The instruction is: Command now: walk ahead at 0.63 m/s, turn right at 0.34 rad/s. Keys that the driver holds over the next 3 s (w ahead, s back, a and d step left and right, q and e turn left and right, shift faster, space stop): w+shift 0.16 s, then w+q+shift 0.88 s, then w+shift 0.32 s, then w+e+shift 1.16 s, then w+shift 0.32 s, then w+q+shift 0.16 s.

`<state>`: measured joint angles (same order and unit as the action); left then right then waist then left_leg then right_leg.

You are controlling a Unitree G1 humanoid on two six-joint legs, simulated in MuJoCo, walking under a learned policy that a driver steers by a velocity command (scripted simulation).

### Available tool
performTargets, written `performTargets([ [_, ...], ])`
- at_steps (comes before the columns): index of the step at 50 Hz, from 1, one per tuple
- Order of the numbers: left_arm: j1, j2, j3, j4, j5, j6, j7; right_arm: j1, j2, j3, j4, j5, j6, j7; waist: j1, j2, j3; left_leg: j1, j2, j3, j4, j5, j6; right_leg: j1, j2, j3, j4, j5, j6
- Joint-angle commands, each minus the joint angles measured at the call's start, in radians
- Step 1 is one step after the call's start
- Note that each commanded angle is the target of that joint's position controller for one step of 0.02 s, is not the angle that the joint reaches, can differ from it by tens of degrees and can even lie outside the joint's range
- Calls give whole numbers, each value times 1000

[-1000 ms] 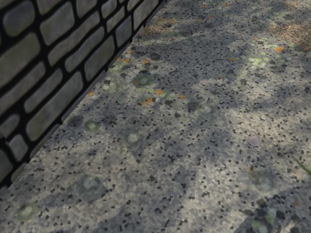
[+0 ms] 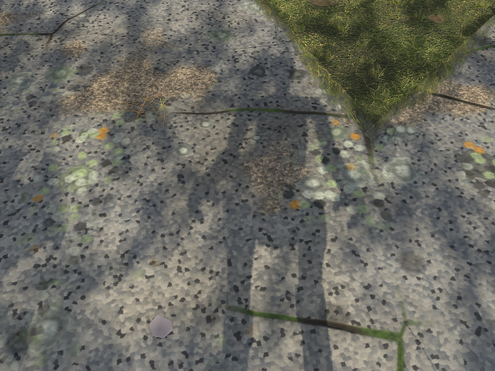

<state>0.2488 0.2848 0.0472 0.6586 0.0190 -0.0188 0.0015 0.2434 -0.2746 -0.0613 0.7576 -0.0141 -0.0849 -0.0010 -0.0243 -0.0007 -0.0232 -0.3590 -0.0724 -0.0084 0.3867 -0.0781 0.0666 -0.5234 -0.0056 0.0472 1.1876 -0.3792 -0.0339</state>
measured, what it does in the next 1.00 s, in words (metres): walks ahead, turning left: right foot, then left foot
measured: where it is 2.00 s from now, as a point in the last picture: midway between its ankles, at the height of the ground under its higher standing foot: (48, 171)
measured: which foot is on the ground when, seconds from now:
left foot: down 0.00-0.18, up 0.20-0.62, down 0.64-1.00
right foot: up 0.00-0.16, down 0.18-0.64, up 0.66-1.00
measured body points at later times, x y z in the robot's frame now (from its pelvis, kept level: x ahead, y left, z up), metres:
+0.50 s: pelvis +0.23 -0.01 -0.01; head +0.25 -0.02 +0.44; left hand +0.19 +0.26 -0.13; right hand +0.45 -0.23 -0.11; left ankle +0.39 +0.13 -0.67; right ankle +0.07 -0.12 -0.74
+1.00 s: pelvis +0.65 +0.14 -0.01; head +0.68 +0.17 +0.44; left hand +0.76 +0.46 -0.06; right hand +0.79 -0.12 -0.13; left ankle +0.47 +0.10 -0.74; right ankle +0.93 +0.11 -0.69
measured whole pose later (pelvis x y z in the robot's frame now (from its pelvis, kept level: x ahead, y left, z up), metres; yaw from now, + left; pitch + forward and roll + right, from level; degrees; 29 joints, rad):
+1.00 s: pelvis +0.65 +0.14 -0.01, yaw +36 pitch +3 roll +0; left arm -0.01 0.26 -0.03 0.56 0.04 -0.07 -0.03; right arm 0.46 -0.32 -0.07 0.80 0.01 -0.06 0.02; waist -0.12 0.00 0.03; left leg 0.09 -0.16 -0.25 0.30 -0.39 0.15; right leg -0.71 -0.09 0.07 0.61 0.03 0.03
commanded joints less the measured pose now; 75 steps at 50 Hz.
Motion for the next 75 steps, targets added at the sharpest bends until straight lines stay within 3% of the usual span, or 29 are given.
performTargets([
  [1,34,25,-5,-69,62,-5,-53,9,-136,-36,-42,-34,-1,21,37,53,-38,-29,230,-279,-282,-461,115,61,-10,-40,-189,1,-26],
  [4,39,54,-7,-67,18,-10,-63,-33,-153,-42,-64,-10,21,45,43,160,-11,-128,224,-198,-290,-425,104,229,6,-89,-441,-1,-22],
  [8,168,57,-9,-24,16,-33,-29,-40,-111,-29,-80,4,42,40,125,20,19,-319,176,-132,-78,-508,47,563,50,-149,-725,87,-50],
  [10,273,175,14,-38,28,-56,-5,-110,66,25,-156,11,20,39,172,-256,1,-652,1,-8,506,-448,-25,737,-384,466,-987,-430,-107],
  [11,244,241,46,-39,26,-56,17,-139,-12,9,-186,0,11,37,155,-156,49,-743,38,-114,611,-310,-12,636,-469,629,-1045,-526,-187],
  [14,121,135,19,-45,11,-76,7,-47,-90,-22,-126,-14,21,58,53,-84,31,-634,83,-133,682,-127,-43,570,-315,320,-1038,-261,-96],
  [22,192,90,14,74,19,-114,-8,-198,-54,-9,-131,-19,66,98,71,-72,152,-574,132,11,637,95,-19,518,-210,-142,-1120,205,-50],
  [25,233,97,15,121,17,-116,3,-308,-33,11,-165,-20,63,119,101,-56,195,-499,137,122,469,92,32,567,-210,-241,-1130,398,-29],
  [27,228,125,18,144,19,-109,12,-315,-21,24,-179,-13,65,114,79,-71,177,-369,84,202,364,33,87,613,-209,-314,-1039,883,-6],
  [30,199,217,42,147,33,-65,35,-43,-95,-1,-121,0,62,83,-82,-159,-24,-53,-41,243,352,-155,161,697,-261,-320,-615,1538,-11],
  [32,150,210,43,122,38,-60,25,301,-220,-62,-13,-11,55,46,-222,-78,-195,495,-12,43,265,-299,212,331,-209,-293,-18,1039,-13],
  [33,167,58,4,17,15,-80,-8,184,-346,-93,-36,-25,75,37,-64,279,-206,784,282,-588,90,-480,390,-218,39,-222,400,-64,69],
  [34,13,114,1,-34,13,-107,-6,230,-336,-99,-57,-6,83,35,-145,91,-285,811,310,-801,-56,-469,404,-340,39,9,463,-7,44],
  [37,-34,98,-19,-49,29,-124,-2,168,-230,-70,-21,-3,59,9,-21,-97,-9,401,241,-566,-142,-250,290,-257,-97,41,204,61,30],
  [40,6,89,-24,-47,62,-59,-8,109,-171,-41,-39,9,27,9,62,-65,67,141,156,-442,-185,-182,297,-159,-130,28,56,-12,77],
  [44,-236,53,-49,-147,39,-47,-31,121,-179,-41,-39,13,7,15,11,0,169,-58,52,-333,-242,-16,235,-55,-106,-52,-324,295,103],
  [49,-304,74,-48,-165,16,-61,-29,175,-227,-59,-15,26,8,11,-49,63,79,156,84,-373,-134,370,156,107,-15,-48,-609,465,61],
  [51,-182,139,-22,-131,13,-64,-11,151,-262,-66,-19,18,7,3,13,57,-19,246,85,-391,46,604,111,282,36,-36,-657,348,46],
  [52,-21,182,1,-96,5,-68,4,111,-298,-72,-25,11,6,8,114,52,-112,227,74,-381,249,649,90,460,36,-38,-658,270,36],
  [53,207,228,26,-43,11,-69,27,62,-265,-63,-32,-1,-6,12,232,40,-215,109,44,-340,504,560,77,702,-32,-16,-608,181,16],
  [54,368,291,47,-14,53,-74,46,78,-104,-22,-60,5,-19,9,250,-175,-327,-116,-39,-246,871,-44,72,926,-282,284,-666,-224,-32],
  [55,247,339,60,-17,62,-73,26,197,-52,8,-111,46,-17,15,101,-474,-407,-323,-88,-162,1040,-394,51,957,-462,873,-912,-360,-129],
  [57,77,140,32,-30,34,-65,3,60,-144,4,-64,-11,9,18,102,-114,-136,-375,49,-125,1004,-203,56,681,-352,624,-914,-354,-134],
  [58,81,113,27,-4,38,-66,-2,3,-136,7,-73,-23,15,30,97,-31,-71,-355,71,-116,956,-189,50,581,-310,503,-918,-192,-124],
  [61,146,73,10,92,24,-93,-11,-48,-72,30,-115,-34,37,56,47,-81,30,-355,101,-150,856,-228,37,439,-254,318,-968,13,-118],
  [69,184,160,21,165,-9,-119,-29,-321,-63,70,-226,-23,29,103,30,-47,158,-119,107,52,330,113,38,258,-206,-48,-1227,412,-104],
  [73,235,256,34,210,-8,-98,-16,-143,-135,38,-165,-41,20,59,-74,-97,-6,149,9,82,239,-73,67,474,-218,-81,-835,1148,-85],
  [74,217,264,35,210,-11,-89,-9,66,-170,16,-99,-46,18,40,-179,-93,-110,394,12,64,205,-86,67,387,-185,-88,-571,1095,-70],
  [75,228,194,17,189,-7,-87,-11,220,-256,-14,-64,-66,17,15,-223,-15,-226,642,204,-139,206,-333,64,171,-117,-83,-218,735,-66],
])
Next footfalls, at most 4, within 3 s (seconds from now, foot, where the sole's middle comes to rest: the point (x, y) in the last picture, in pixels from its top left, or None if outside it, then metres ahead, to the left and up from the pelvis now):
0.18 right None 0.11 -0.13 -0.77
0.64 left None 0.50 0.12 -0.77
1.06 right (199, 231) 0.97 0.17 -0.77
1.50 left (63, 215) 1.05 0.64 -0.77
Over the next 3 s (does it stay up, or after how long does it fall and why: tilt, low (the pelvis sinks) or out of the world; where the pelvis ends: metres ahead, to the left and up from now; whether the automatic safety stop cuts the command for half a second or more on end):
stays up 2.19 0.86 0.00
